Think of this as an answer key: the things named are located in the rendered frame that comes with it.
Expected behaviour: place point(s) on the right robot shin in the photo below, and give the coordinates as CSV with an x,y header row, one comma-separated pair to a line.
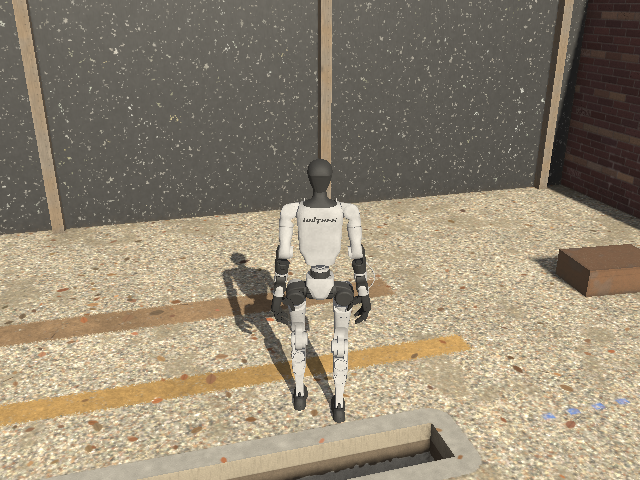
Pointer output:
x,y
340,369

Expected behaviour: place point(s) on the right robot hand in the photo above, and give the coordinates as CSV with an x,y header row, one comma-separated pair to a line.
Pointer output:
x,y
365,308

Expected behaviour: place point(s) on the right robot upper arm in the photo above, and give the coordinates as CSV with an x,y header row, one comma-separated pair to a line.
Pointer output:
x,y
351,212

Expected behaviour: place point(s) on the robot right forearm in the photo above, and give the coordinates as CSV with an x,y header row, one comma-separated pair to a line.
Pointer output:
x,y
360,274

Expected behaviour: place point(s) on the left robot upper arm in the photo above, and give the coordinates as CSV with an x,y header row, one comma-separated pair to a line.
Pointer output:
x,y
288,212

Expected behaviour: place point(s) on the robot left forearm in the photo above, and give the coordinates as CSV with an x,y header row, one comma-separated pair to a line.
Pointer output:
x,y
281,274

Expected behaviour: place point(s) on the humanoid robot head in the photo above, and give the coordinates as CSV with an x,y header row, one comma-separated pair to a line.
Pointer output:
x,y
319,174

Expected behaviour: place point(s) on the left robot hand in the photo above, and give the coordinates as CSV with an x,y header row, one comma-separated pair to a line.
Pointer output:
x,y
277,310

